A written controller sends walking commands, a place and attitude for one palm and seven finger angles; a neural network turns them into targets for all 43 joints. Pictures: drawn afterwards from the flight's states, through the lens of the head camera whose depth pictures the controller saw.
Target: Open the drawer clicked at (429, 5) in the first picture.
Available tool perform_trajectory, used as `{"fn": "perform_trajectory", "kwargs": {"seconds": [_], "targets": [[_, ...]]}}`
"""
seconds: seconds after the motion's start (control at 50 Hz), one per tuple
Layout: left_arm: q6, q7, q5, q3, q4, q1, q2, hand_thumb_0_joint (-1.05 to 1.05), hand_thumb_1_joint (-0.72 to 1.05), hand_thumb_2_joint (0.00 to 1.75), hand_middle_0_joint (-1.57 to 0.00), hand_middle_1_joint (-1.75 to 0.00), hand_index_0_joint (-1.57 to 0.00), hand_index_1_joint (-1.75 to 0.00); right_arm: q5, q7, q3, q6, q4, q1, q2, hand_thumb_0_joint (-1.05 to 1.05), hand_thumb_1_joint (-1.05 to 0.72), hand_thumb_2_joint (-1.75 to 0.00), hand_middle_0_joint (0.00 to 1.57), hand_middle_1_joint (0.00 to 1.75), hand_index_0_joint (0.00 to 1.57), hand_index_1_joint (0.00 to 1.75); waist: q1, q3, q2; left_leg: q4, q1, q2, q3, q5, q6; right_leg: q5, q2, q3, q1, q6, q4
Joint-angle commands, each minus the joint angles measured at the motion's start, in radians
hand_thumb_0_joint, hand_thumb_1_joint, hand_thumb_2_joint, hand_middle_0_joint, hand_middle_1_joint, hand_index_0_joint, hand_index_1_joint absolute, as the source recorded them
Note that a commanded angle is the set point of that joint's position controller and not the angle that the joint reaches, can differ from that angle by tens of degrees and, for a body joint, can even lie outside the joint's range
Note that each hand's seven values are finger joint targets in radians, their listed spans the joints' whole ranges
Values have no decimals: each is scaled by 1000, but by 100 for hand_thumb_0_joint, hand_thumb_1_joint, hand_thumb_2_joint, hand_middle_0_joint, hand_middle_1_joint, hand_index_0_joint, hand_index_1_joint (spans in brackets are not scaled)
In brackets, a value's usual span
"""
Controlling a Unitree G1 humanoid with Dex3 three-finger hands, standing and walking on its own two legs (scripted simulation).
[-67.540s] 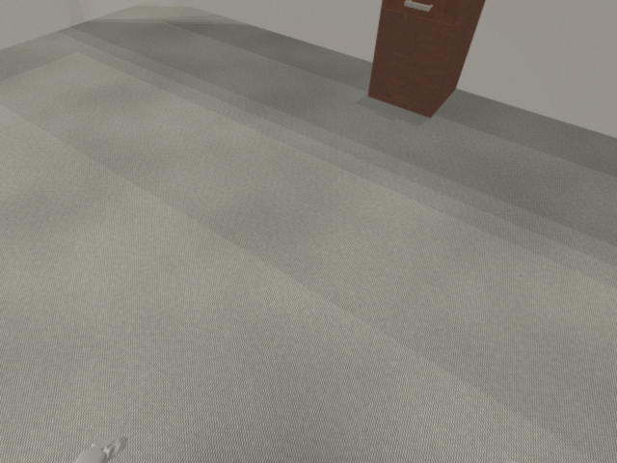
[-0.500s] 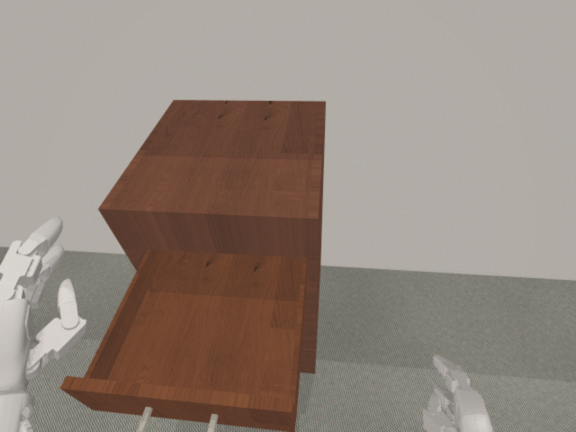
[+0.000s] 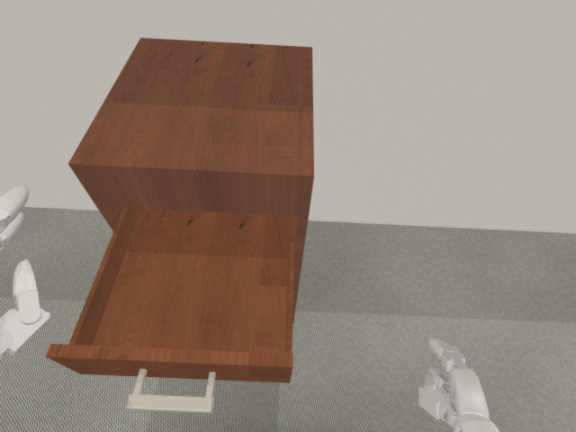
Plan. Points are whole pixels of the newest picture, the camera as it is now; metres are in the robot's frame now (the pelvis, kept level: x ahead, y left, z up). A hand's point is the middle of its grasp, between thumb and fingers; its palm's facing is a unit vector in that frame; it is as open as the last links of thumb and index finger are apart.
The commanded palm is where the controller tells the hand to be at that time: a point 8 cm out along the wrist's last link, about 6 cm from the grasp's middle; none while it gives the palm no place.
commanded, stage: step back with the hand held close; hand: left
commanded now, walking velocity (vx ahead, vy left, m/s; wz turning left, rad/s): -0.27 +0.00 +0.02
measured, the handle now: (174, 390) +0.20 +0.20 -0.18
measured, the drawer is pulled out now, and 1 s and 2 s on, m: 0.29 0.29 0.29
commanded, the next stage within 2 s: stop stepping back and stand still in 1.00 s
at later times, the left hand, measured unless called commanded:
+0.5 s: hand out of the picture +0.14 +0.25 +0.16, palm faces +0.40 -0.76 -0.51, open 7.4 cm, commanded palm +0.07 +0.28 +0.18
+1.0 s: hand out of the picture +0.07 +0.25 +0.16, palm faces +0.36 -0.84 -0.40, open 7.4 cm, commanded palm +0.01 +0.28 +0.18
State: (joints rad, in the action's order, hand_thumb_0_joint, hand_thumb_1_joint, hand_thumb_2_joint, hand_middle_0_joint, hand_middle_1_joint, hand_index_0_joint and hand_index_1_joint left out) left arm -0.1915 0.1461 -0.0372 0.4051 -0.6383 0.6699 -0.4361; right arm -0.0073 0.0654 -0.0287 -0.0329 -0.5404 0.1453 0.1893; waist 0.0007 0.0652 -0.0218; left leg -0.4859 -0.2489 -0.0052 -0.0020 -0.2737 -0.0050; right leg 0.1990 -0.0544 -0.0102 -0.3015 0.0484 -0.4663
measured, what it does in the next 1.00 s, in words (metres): walks backwards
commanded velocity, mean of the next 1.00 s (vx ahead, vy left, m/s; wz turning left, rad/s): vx -0.36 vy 0.00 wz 0.00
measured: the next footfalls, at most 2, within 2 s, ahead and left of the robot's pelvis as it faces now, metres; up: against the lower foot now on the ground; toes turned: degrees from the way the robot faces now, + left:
right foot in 1.10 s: -0.20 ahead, -0.13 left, +0.00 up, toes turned -6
left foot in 1.34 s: -0.20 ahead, +0.10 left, +0.00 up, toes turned -1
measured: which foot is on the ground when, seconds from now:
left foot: down 0.00-1.00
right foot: down 0.00-0.76, up 0.78-1.00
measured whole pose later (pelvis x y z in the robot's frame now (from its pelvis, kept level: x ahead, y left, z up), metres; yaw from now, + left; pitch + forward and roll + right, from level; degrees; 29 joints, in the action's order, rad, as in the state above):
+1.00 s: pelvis -0.13 +0.01 +0.00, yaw -3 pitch +6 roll -4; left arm -0.25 0.17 -0.07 0.40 -0.67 0.63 -0.39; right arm 0.02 0.04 0.02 -0.18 -0.63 0.13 0.13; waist -0.03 0.00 -0.02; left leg -0.45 -0.52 0.06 -0.01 -0.04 -0.01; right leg 0.52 0.04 -0.01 -0.30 0.02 -0.79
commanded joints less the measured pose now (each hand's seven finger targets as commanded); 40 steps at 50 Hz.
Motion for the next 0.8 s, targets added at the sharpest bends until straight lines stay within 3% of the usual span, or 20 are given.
{"fn": "perform_trajectory", "kwargs": {"seconds": [0.0,0.08,0.12,0.18,0.22,0.26,0.3,0.36,0.42,0.46,0.48,0.5,0.54,0.64,0.66,0.68,0.7,0.74,0.76,0.78], "targets": [[-64,33,-5,119,-152,42,-83,0,90,90,-20,-30,-20,-30,5,10,-41,-70,143,-81,126,0,-90,-90,20,30,20,30,-10,-174,160,132,-139,160,-72,374,-40,-131,11,43,205,-37,-134],[-69,42,4,85,-158,-3,-57,0,90,90,-20,-30,-20,-30,11,15,-36,-92,135,-62,135,0,-90,-90,20,30,20,30,-1,-134,135,108,-263,155,-81,153,-52,-135,-1,6,218,-45,-122],[-70,42,3,87,-152,-20,-66,0,90,90,-20,-30,-20,-30,4,10,-34,-97,136,-49,131,0,-90,-90,20,30,20,30,-1,-141,67,50,-262,107,-56,26,-38,-162,-38,-52,188,-61,-54],[-78,42,0,67,-183,-55,-75,0,90,90,-20,-30,-20,-30,3,5,-35,-100,128,-27,127,0,-90,-90,20,30,20,30,13,-148,-74,-100,-116,10,-16,-97,-12,7,-135,-195,-3,-121,143],[-81,50,3,79,-190,-63,-94,0,90,90,-20,-30,-20,-30,6,7,-32,-99,114,-36,125,0,-90,-90,20,30,20,30,9,-154,-112,-145,-38,1,-7,-97,-8,116,-163,-190,-82,-132,194],[-82,58,5,93,-193,-66,-107,0,90,90,-20,-30,-20,-30,9,15,-26,-96,108,-43,124,0,-90,-90,20,30,20,30,8,-152,-89,-69,-17,18,-22,-87,-12,183,-131,-140,-100,-116,184],[-84,60,6,98,-199,-61,-100,0,90,90,-20,-30,-20,-30,4,20,-26,-99,124,-61,136,0,-90,-90,20,30,20,30,5,-132,37,91,-108,76,-86,-80,-30,184,-34,-68,-27,-60,83],[-95,64,23,116,-179,-44,-84,0,90,90,-20,-30,-20,-30,-3,29,-26,-111,144,-77,135,0,-90,-90,20,30,20,30,-2,-126,238,273,-467,209,-201,-236,-90,81,64,27,273,-22,-230],[-104,52,12,125,-159,7,-90,0,90,90,-20,-30,-20,-30,-9,19,-39,-130,136,-65,128,0,-90,-90,20,30,20,30,-10,-182,117,113,-372,175,-147,51,-79,-131,34,-14,248,-32,-181],[-111,40,6,120,-147,21,-84,0,90,90,-20,-30,-20,-30,-6,11,-43,-134,121,-68,133,0,-90,-90,20,30,20,30,-6,-161,82,72,-378,145,-128,7,-65,-128,5,-53,218,-50,-108],[-120,38,-1,114,-169,20,-88,0,90,90,-20,-30,-20,-30,-4,8,-37,-133,115,-55,132,0,-90,-90,20,30,20,30,3,-160,71,35,-323,120,-114,85,-49,-217,-18,-74,176,-62,-55],[-123,37,-1,107,-179,16,-87,0,90,90,-20,-30,-20,-30,2,4,-36,-132,103,-51,134,0,-90,-90,20,30,20,30,9,-197,73,8,-251,104,-86,189,-32,-336,-39,-83,164,-69,-40],[-120,33,-6,117,-219,14,-115,0,90,90,-20,-30,-20,-30,-6,1,-52,-137,99,-58,135,0,-90,-90,20,30,20,30,7,-286,8,-67,-152,79,-57,240,-12,-382,-70,-118,141,-92,-20],[-122,49,-14,172,-240,30,-178,0,90,90,-20,-30,-20,-30,-6,5,-56,-110,86,-63,123,0,-90,-90,20,30,20,30,9,-246,-89,-213,-27,-7,-17,-65,13,19,-179,-199,-134,-156,176],[-122,51,-16,152,-230,38,-153,0,90,90,-20,-30,-20,-30,-3,9,-49,-103,81,-61,108,0,-90,-90,20,30,20,30,8,-235,-112,-188,-13,1,-27,-78,10,88,-177,-155,-148,-149,173],[-123,50,-16,140,-250,23,-143,0,90,90,-20,-30,-20,-30,-1,12,-45,-101,89,-68,115,0,-90,-90,20,30,20,30,11,-199,-71,-119,-12,17,-46,-77,5,143,-140,-130,-187,-132,151],[-125,52,-11,146,-254,12,-144,0,90,90,-20,-30,-20,-30,1,17,-42,-102,95,-77,120,0,-90,-90,20,30,20,30,15,-170,18,-12,-49,61,-98,-83,-11,185,-72,-90,-189,-98,93],[-128,51,3,150,-235,13,-132,0,90,90,-20,-30,-20,-30,1,32,-38,-125,115,-107,137,0,-90,-90,20,30,20,30,16,-155,318,287,-346,271,-318,-146,-97,175,108,41,56,-23,-303],[-128,54,7,141,-238,1,-118,0,90,90,-20,-30,-20,-30,19,37,-36,-144,111,-78,120,0,-90,-90,20,30,20,30,20,-185,330,370,-427,343,-403,-198,-136,283,133,10,123,-27,-528],[-137,52,2,130,-226,-15,-108,0,90,90,-20,-30,-20,-30,18,35,-41,-155,96,-55,117,0,-90,-90,20,30,20,30,22,-177,276,383,-446,363,-384,-266,-155,302,127,-36,118,-35,-661]]}}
